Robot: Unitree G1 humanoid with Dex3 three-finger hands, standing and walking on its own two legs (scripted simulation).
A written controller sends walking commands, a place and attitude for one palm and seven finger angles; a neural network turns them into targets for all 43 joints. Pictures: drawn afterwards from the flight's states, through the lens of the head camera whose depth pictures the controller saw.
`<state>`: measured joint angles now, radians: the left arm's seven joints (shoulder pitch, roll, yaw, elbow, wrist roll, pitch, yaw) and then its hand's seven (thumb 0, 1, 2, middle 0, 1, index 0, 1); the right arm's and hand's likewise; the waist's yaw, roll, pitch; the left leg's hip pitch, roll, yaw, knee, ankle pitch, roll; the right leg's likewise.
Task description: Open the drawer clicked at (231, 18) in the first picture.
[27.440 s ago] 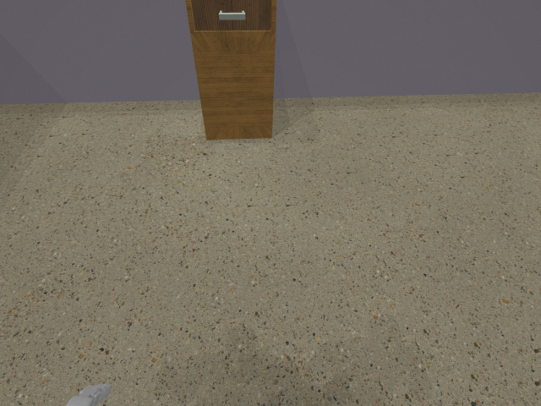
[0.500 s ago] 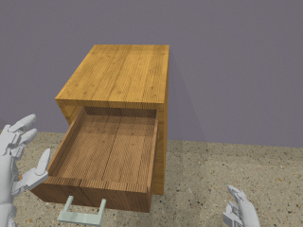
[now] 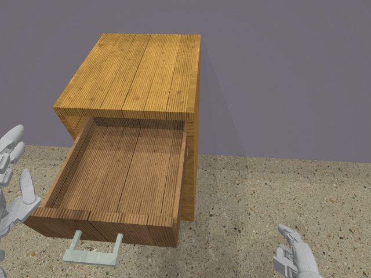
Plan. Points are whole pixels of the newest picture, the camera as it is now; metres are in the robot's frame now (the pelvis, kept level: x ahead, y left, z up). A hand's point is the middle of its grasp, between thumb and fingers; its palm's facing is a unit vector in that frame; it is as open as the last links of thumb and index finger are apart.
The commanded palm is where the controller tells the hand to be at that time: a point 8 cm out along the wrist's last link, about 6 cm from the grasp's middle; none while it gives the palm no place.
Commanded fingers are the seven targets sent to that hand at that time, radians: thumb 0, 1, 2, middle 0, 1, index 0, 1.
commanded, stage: step back with the hand held close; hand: left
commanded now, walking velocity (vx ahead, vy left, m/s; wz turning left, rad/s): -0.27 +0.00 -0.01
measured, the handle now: (95, 247) +0.19 +0.23 -0.06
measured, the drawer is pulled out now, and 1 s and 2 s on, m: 0.29 0.29 0.29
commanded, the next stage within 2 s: stop stepping back and stand still in 1.26 s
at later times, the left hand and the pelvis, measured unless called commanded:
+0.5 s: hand out of the picture +0.14 +0.27 +0.15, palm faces +0.31 -0.81 -0.49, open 7.4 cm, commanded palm +0.08 +0.31 +0.17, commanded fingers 0.00 0.90 0.90 -0.20 -0.30 -0.20 -0.30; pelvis -0.05 +0.03 -0.01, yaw -1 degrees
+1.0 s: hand out of the picture +0.11 +0.30 +0.15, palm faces +0.33 -0.83 -0.44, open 7.4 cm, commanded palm +0.03 +0.33 +0.17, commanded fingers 0.00 0.90 0.90 -0.20 -0.30 -0.20 -0.30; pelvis -0.09 +0.05 -0.01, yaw +1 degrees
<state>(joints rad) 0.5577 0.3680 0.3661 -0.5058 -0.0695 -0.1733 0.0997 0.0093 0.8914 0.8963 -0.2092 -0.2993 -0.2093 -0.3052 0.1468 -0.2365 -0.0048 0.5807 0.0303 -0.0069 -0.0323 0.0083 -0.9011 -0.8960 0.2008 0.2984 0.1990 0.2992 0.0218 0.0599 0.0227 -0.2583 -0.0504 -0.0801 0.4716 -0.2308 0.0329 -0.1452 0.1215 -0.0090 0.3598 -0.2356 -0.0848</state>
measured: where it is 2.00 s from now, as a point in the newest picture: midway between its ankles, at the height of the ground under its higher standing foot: outside the picture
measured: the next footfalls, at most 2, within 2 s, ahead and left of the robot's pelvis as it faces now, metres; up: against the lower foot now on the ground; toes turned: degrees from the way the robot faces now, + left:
right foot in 1.34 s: -0.23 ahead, -0.09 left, +0.00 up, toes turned -4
left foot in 1.72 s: -0.26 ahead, +0.12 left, +0.00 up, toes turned +7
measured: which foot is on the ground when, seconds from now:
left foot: down 0.00-1.00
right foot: down 0.00-0.90, up 0.92-1.00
